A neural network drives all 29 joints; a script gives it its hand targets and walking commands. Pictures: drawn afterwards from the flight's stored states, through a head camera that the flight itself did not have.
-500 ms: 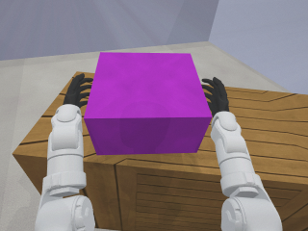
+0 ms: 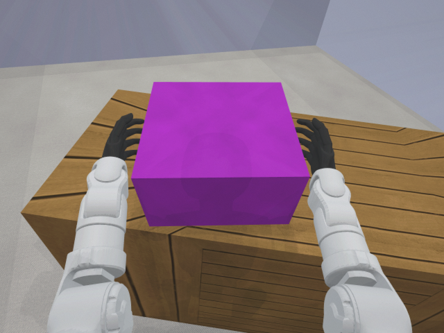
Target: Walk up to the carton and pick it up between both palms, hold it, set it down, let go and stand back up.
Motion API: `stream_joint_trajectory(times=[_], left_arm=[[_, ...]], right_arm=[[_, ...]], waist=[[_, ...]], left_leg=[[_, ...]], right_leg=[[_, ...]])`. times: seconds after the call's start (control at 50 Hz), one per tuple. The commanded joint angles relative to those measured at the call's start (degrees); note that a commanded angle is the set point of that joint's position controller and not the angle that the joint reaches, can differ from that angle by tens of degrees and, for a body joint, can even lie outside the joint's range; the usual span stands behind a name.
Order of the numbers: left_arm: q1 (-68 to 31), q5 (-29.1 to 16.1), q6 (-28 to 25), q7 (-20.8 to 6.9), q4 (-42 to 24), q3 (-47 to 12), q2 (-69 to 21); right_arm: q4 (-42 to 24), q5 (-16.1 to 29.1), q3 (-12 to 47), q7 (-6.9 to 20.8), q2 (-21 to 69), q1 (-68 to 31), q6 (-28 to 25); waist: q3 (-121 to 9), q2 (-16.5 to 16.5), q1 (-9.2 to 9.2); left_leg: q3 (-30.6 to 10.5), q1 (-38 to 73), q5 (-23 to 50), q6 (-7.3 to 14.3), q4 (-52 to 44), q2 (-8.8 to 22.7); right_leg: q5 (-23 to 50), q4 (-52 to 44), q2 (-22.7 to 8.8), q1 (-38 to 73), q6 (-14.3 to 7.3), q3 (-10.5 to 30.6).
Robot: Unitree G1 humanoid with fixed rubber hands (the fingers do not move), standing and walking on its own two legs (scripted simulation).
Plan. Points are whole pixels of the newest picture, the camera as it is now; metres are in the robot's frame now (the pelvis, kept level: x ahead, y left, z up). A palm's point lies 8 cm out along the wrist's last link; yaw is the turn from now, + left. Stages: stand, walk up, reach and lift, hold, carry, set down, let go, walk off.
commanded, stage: set down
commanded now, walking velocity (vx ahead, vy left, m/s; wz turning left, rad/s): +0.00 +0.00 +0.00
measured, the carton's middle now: (218, 150) +0.45 +0.02 +0.10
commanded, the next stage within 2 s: none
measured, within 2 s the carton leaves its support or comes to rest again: neither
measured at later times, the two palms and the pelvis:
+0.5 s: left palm (121, 155) +0.40 +0.20 +0.12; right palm (318, 163) +0.39 -0.17 +0.14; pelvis -0.01 +0.00 +0.00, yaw -2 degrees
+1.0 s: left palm (129, 154) +0.43 +0.20 +0.09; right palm (311, 162) +0.42 -0.17 +0.11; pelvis +0.01 +0.00 +0.00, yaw -2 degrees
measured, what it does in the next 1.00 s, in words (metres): stands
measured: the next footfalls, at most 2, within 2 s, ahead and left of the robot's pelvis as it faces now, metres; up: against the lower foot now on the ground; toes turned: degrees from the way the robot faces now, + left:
none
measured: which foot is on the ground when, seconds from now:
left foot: down 0.00-1.00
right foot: down 0.00-1.00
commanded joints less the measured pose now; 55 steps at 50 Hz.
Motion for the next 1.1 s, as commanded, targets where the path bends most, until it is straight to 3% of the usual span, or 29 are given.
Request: stream_joint_trajectory(times=[0.0,0.14,0.4,0.8,1.08], left_arm=[[-37.75,-4.82,-5.60,-8.02,-5.15,-20.91,-27.96],[-42.09,-4.57,-9.17,-7.30,1.75,-18.79,-28.76],[-46.97,-2.36,-12.50,-6.80,9.83,-12.18,-26.82],[-49.67,-3.19,-17.65,-6.09,15.35,-11.56,-26.16],[-52.72,-3.87,-22.00,-5.90,21.36,-10.26,-24.93]], right_arm=[[-8.98,-2.24,14.51,5.31,24.11,-34.91,-4.34],[-3.12,-5.59,9.15,6.37,23.95,-37.51,-5.98],[2.77,-10.38,2.52,8.44,25.27,-39.73,-6.19],[6.31,-13.52,1.03,8.57,27.87,-39.72,-8.17],[9.21,-16.02,-0.29,8.44,30.02,-40.55,-9.56]], waist=[[-24.31,4.41,-0.83],[-24.79,5.15,-0.30],[-24.89,4.61,2.08],[-32.34,5.06,1.94],[-37.25,5.15,2.15]], left_leg=[[4.56,4.84,22.67,-3.79,0.66,-1.67],[4.80,6.01,22.49,-4.35,0.42,-1.02],[6.54,3.83,17.36,-2.95,-1.15,-0.42],[6.66,3.83,28.80,-3.60,2.65,-0.08],[6.50,1.75,32.20,-3.20,4.49,0.32]], right_leg=[[24.97,2.68,0.85,9.07,3.78,-2.35],[18.98,1.55,0.93,5.31,3.24,-2.85],[13.45,1.26,-0.04,3.00,3.31,-2.06],[25.69,4.49,0.25,2.13,3.38,-1.76],[30.94,6.77,-0.38,-0.57,3.61,-1.61]])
